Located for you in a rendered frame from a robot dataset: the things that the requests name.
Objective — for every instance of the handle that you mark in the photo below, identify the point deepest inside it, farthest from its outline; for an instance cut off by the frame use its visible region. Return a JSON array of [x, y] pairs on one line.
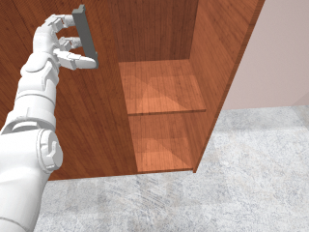
[[83, 30]]

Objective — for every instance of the left robot upper arm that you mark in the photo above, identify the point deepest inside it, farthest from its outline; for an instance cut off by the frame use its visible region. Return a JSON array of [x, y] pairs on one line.
[[27, 159]]

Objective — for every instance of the robot left hand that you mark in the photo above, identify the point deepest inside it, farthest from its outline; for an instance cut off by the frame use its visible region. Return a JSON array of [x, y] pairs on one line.
[[45, 40]]

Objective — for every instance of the wardrobe door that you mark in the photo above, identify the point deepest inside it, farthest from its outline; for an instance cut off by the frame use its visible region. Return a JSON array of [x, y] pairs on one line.
[[92, 124]]

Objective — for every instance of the robot left forearm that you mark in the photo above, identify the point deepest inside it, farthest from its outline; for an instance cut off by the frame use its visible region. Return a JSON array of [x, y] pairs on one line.
[[35, 98]]

